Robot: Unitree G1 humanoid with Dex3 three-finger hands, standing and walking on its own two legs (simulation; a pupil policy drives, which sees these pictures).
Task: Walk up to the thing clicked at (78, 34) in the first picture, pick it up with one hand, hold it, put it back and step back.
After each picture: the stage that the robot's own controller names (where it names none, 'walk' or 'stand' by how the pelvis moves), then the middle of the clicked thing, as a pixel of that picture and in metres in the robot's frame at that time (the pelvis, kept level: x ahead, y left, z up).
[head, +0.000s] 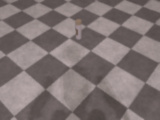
stand; (78, 29) +1.58 +0.02 -0.65
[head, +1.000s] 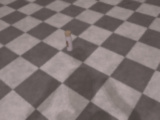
walk; (68, 41) +1.44 +0.23 -0.64
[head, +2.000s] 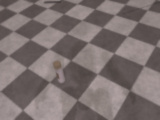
walk; (59, 72) +0.92 +0.30 -0.65
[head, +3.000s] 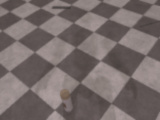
walk; (66, 101) +0.61 +0.19 -0.64
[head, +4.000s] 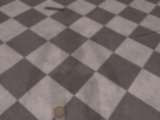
stand; (60, 118) +0.47 +0.15 -0.63
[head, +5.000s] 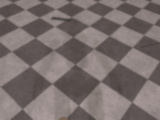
stand; out of the picture +0.44 +0.12 -0.65
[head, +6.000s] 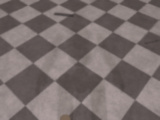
stand; out of the picture +0.43 +0.12 -0.66
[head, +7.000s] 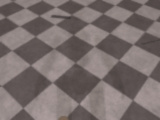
stand; out of the picture +0.44 +0.13 -0.66
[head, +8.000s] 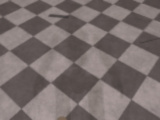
stand; out of the picture +0.43 +0.14 -0.66
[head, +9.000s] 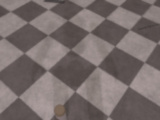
go down; (61, 115) +0.44 +0.14 -0.65
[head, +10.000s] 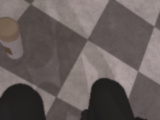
go down; (11, 41) +0.50 +0.23 -0.23
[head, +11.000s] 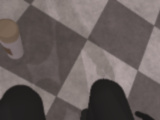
close in; (11, 42) +0.49 +0.23 -0.24
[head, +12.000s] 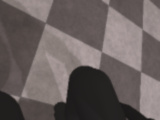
close in; out of the picture +0.47 +0.28 -0.16
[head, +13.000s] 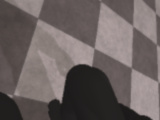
lift; out of the picture +0.46 +0.28 -0.16
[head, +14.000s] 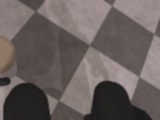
lift; (1, 63) +0.36 +0.24 -0.04
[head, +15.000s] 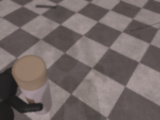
hold; (37, 90) +0.30 +0.14 +0.08
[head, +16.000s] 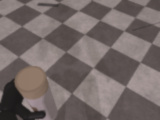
hold; (41, 99) +0.29 +0.14 +0.04
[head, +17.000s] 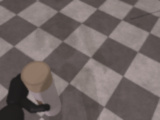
crouch; (45, 93) +0.32 +0.12 +0.01
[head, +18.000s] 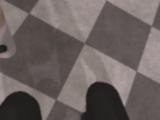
crouch; out of the picture +0.48 +0.20 -0.05
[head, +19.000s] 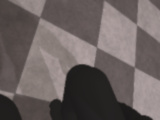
lower; out of the picture +0.44 +0.29 -0.16
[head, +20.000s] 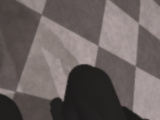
lower; out of the picture +0.45 +0.29 -0.17
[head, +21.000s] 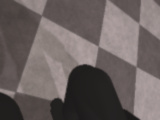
lower; out of the picture +0.45 +0.29 -0.16
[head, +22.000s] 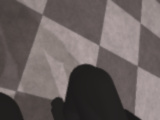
lower; out of the picture +0.44 +0.29 -0.17
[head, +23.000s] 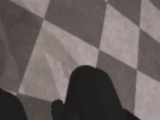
loosen; out of the picture +0.44 +0.26 -0.17
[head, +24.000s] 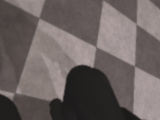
withdraw; out of the picture +0.44 +0.27 -0.17
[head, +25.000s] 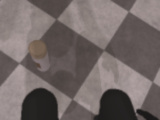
walk; (40, 58) +0.48 +0.19 -0.31
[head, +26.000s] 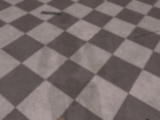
stand; out of the picture +0.41 +0.13 -0.59
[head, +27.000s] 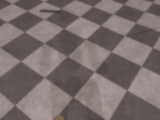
stand; out of the picture +0.42 +0.14 -0.60
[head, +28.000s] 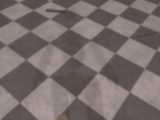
stand; out of the picture +0.42 +0.13 -0.62
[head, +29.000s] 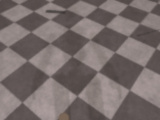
walk; out of the picture +0.44 +0.13 -0.65
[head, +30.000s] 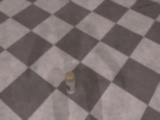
walk; (70, 83) +0.65 +0.08 -0.63
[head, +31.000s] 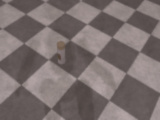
walk; (61, 53) +0.98 +0.16 -0.64
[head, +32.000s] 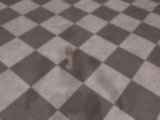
stand; (69, 58) +1.07 +0.12 -0.64
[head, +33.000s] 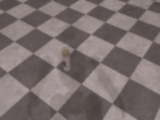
stand; (66, 60) +1.07 +0.15 -0.66
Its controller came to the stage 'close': yes
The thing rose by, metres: 0.69
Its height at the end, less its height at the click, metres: +0.00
